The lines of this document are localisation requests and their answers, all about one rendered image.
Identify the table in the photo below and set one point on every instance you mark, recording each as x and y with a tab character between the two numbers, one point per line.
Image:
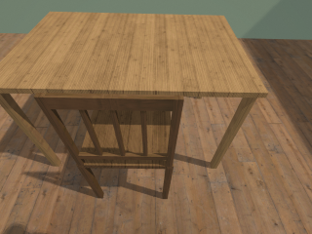
130	54

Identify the chair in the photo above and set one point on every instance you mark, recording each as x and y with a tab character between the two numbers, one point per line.
126	131

